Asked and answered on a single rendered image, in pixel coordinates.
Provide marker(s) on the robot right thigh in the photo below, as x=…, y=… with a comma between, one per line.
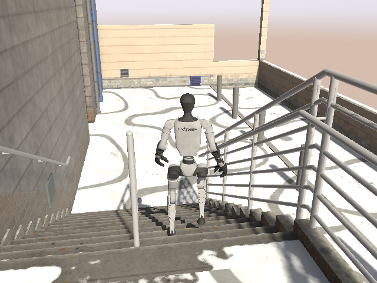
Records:
x=201, y=171

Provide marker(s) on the left robot hand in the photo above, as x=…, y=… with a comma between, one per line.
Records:
x=162, y=158

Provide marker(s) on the robot left thigh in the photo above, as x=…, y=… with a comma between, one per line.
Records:
x=172, y=176

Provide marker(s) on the robot left upper arm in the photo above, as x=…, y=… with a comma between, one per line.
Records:
x=166, y=133

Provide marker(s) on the left robot forearm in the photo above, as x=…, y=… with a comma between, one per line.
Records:
x=159, y=152

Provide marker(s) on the right robot hand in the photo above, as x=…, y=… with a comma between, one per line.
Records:
x=223, y=168

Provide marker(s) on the robot right upper arm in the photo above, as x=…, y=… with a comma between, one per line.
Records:
x=209, y=134

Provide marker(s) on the right robot forearm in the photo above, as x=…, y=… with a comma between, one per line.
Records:
x=217, y=156

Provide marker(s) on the robot thigh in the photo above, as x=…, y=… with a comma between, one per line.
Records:
x=201, y=171
x=172, y=176

